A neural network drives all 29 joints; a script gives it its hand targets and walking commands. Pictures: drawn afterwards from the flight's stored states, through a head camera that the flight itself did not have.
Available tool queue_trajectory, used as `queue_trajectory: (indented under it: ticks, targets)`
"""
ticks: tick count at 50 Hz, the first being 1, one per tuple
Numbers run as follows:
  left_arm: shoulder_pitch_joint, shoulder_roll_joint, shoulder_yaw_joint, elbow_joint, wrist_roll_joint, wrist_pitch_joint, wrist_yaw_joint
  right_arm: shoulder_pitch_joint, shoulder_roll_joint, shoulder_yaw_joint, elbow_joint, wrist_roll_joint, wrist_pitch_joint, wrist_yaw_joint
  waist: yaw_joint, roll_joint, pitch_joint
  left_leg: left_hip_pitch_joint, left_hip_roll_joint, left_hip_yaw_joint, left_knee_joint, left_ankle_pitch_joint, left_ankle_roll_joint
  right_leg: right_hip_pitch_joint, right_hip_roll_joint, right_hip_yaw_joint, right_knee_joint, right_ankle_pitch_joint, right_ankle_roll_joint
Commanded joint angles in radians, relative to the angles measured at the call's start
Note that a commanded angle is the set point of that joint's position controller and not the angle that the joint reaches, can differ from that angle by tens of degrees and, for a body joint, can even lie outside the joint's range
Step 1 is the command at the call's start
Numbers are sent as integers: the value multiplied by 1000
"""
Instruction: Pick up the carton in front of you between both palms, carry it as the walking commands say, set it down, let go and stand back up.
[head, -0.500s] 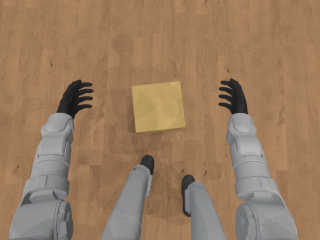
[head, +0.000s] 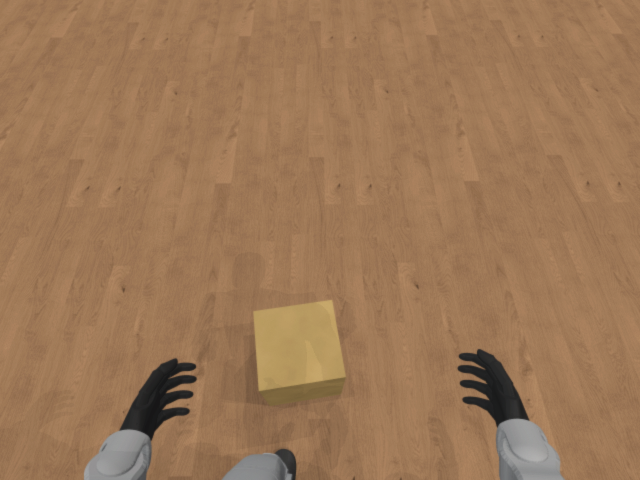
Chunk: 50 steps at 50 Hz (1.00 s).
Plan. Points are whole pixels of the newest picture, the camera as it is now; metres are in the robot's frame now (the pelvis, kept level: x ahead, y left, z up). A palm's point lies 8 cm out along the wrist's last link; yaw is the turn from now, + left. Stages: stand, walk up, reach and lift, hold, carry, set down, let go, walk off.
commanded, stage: let go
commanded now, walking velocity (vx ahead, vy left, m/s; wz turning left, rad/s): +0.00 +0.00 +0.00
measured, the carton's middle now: (299, 355) +0.40 +0.09 -0.65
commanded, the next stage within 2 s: stand in 0.54 s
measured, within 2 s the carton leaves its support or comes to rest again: neither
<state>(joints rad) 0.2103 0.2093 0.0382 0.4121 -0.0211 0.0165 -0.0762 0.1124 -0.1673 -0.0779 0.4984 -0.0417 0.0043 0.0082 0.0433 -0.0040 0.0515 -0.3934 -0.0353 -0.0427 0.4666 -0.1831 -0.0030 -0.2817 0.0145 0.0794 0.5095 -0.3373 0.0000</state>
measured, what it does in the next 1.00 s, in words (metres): stands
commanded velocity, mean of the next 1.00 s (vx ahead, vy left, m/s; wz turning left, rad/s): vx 0.00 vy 0.00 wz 0.00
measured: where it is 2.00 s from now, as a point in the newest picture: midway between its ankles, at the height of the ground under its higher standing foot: outside the picture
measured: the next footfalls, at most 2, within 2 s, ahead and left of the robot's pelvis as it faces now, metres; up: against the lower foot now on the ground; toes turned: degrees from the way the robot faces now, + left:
none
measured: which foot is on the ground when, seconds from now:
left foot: down 0.00-1.00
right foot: down 0.00-1.00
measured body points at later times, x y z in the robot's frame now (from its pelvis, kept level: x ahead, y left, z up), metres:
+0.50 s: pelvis +0.02 -0.01 +0.00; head +0.03 -0.01 +0.45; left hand +0.19 +0.23 -0.07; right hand +0.19 -0.24 -0.07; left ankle +0.03 +0.12 -0.74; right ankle -0.05 -0.12 -0.74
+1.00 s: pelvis +0.02 +0.02 +0.00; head +0.04 +0.04 +0.45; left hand +0.16 +0.30 -0.11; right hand +0.15 -0.29 -0.09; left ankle +0.03 +0.12 -0.74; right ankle -0.05 -0.12 -0.74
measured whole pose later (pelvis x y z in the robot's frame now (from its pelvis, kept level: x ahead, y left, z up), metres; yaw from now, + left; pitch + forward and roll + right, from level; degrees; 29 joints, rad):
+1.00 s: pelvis +0.02 +0.02 +0.00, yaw -2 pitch +0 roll +0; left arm 0.23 0.36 0.03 0.72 0.04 0.01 0.02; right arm 0.15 -0.32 -0.04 0.83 -0.04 0.00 -0.02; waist -0.01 -0.06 0.01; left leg -0.24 -0.02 0.00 0.51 -0.27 0.02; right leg -0.10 0.01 0.10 0.45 -0.36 0.02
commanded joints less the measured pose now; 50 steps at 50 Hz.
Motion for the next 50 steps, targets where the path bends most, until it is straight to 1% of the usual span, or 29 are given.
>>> queue_trajectory:
  ticks: [1,4,9,13,18,19,20,21,27,28,29,30,31,32,33,34,39,45,50]
  targets:
    - [-16,113,29,-99,3,1,2,15,-80,-3,-115,17,-2,14,-24,-57,-139,444,-21,43,-9,212,-17,-128,-9,-39,-173,159,9]
    - [-11,120,32,-90,9,24,1,45,-88,11,-131,31,20,27,-32,-64,-86,471,-29,50,-17,205,-16,-105,-19,-33,-193,197,14]
    - [10,124,42,-77,24,58,5,66,-100,26,-153,44,53,42,-28,-45,-41,487,-39,55,-23,223,-15,-52,-22,-25,-200,279,23]
    - [10,122,47,-70,33,75,8,58,-107,28,-159,43,72,46,-21,-36,-27,471,-45,56,-20,239,-12,-15,-18,-21,-187,338,30]
    - [8,119,47,-76,33,85,8,70,-113,17,-157,32,86,43,-28,-40,-51,470,-44,54,-19,276,-9,31,-5,-23,-162,416,41]
    - [2,155,58,-118,54,132,32,131,-109,23,-113,56,59,21,-40,-23,-116,430,-62,54,9,279,-2,97,-4,-22,-125,534,39]
    - [19,146,48,-105,49,141,42,126,-117,28,-119,52,52,11,-37,-50,-115,407,-64,52,9,278,0,102,-5,-19,-110,578,47]
    - [21,139,43,-106,47,145,49,117,-117,31,-121,51,49,7,-36,-54,-114,392,-64,49,8,280,1,99,-5,-20,-105,586,48]
    - [14,121,33,-115,38,160,66,91,-123,28,-115,45,53,8,-33,-35,-98,408,-48,33,5,302,-5,41,8,-40,-116,477,35]
    - [-23,233,68,5,46,100,97,79,-241,5,49,-23,40,-22,-25,-149,-57,263,63,12,33,222,-18,12,-34,-14,-116,255,43]
    - [-20,234,60,17,62,69,105,89,-243,-7,61,-23,30,-33,-43,-112,-67,249,66,-2,27,148,-4,35,-33,4,-123,177,33]
    - [-24,215,54,28,65,49,103,73,-246,-3,83,-26,21,-34,-48,-67,-65,225,68,-6,15,75,1,26,-38,21,-131,96,23]
    - [-26,210,52,38,67,34,99,60,-248,0,99,-25,12,-33,-50,-33,-55,205,70,-14,3,19,5,21,-41,30,-134,50,14]
    - [-27,207,53,48,67,24,95,42,-246,0,114,-21,6,-32,-49,-8,-49,189,73,-21,-8,-16,7,21,-42,33,-129,33,8]
    - [-24,211,53,64,67,16,89,27,-251,1,129,-18,1,-28,-45,12,-53,183,78,-29,-17,-21,11,33,-41,32,-118,48,4]
    - [-19,217,53,78,66,11,86,18,-252,1,141,-14,-2,-25,-43,13,-59,180,85,-37,-22,-6,15,43,-39,30,-109,67,4]
    - [4,242,48,147,62,-7,91,7,-277,2,198,-5,-11,-25,-44,36,-96,216,107,-60,-20,128,24,85,-45,32,-85,184,8]
    - [12,266,34,215,58,-17,101,7,-304,4,250,3,-15,-32,-48,28,-116,260,116,-60,-14,233,26,108,-59,40,-90,269,9]
    - [10,275,24,257,56,-20,105,5,-316,7,285,6,-17,-34,-49,18,-115,280,118,-56,-16,270,26,115,-67,42,-99,295,10]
